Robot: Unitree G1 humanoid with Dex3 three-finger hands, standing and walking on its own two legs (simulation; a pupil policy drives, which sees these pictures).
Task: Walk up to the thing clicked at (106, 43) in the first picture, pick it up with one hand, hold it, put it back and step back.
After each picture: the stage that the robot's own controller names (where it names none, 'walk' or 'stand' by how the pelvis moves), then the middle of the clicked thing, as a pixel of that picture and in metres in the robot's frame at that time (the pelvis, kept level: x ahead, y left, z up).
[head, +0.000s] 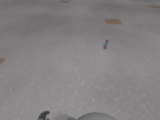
stand; (106, 44) +1.74 -0.37 -0.66
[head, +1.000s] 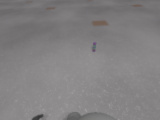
walk; (94, 47) +1.64 +0.02 -0.63
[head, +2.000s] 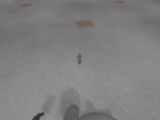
walk; (79, 59) +1.11 +0.24 -0.64
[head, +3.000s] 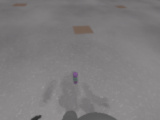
walk; (75, 78) +0.69 +0.19 -0.63
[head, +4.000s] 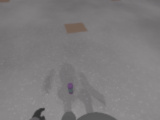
stand; (70, 88) +0.47 +0.20 -0.63
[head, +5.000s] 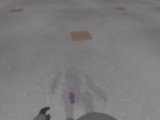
stand; (72, 98) +0.41 +0.19 -0.65
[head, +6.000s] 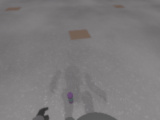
stand; (70, 98) +0.39 +0.21 -0.64
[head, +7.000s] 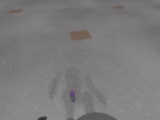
stand; (72, 96) +0.43 +0.20 -0.66
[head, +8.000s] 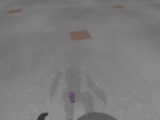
stand; (72, 97) +0.41 +0.20 -0.66
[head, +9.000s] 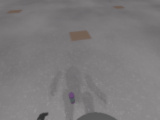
stand; (72, 98) +0.41 +0.20 -0.66
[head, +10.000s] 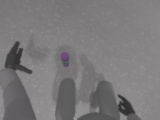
go down; (65, 60) +0.49 +0.20 -0.33
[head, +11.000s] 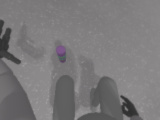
go down; (61, 55) +0.50 +0.21 -0.27
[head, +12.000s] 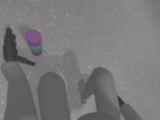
close in; (35, 45) +0.49 +0.26 -0.17
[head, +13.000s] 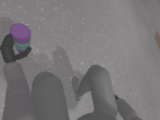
close; (22, 42) +0.49 +0.27 -0.17
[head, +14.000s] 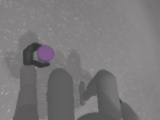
lift; (44, 56) +0.38 +0.25 -0.14
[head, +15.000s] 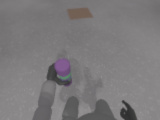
lift; (65, 75) +0.32 +0.16 +0.05
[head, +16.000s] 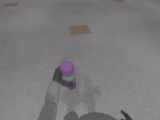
hold; (69, 77) +0.31 +0.14 +0.05
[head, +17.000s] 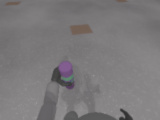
hold; (68, 77) +0.31 +0.15 +0.04
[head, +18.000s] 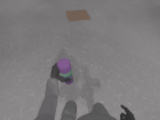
crouch; (66, 73) +0.35 +0.16 +0.00
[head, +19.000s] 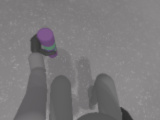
lower; (50, 46) +0.49 +0.21 -0.04
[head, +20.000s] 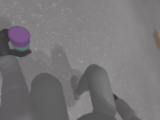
lower; (21, 45) +0.47 +0.26 -0.17
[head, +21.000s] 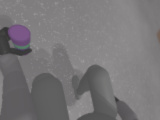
lower; (22, 43) +0.47 +0.27 -0.18
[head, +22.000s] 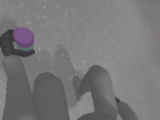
lower; (25, 45) +0.46 +0.26 -0.16
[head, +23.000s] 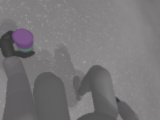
lower; (25, 46) +0.46 +0.26 -0.17
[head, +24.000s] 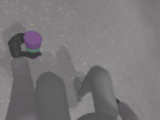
open; (33, 48) +0.46 +0.24 -0.17
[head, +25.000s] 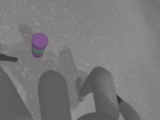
stand; (38, 48) +0.45 +0.23 -0.17
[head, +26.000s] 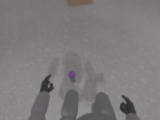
stand; (72, 77) +0.44 +0.16 -0.46
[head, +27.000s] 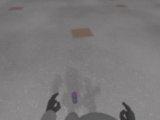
stand; (74, 98) +0.40 +0.15 -0.60
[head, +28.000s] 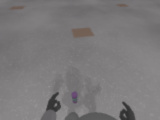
stand; (74, 97) +0.40 +0.15 -0.60
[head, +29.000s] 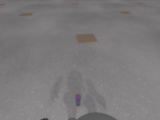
stand; (78, 100) +0.42 +0.13 -0.65
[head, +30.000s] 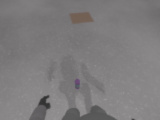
walk; (77, 84) +0.46 +0.11 -0.64
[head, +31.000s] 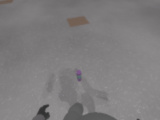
walk; (79, 75) +0.64 +0.17 -0.63
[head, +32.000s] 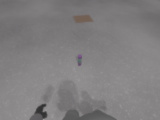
stand; (79, 60) +0.98 +0.18 -0.63
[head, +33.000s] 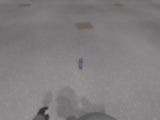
stand; (80, 64) +1.02 +0.16 -0.65
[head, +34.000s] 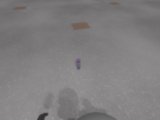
stand; (78, 64) +1.02 +0.21 -0.66
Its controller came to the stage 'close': yes
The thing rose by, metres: 0.69
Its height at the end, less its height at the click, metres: +0.00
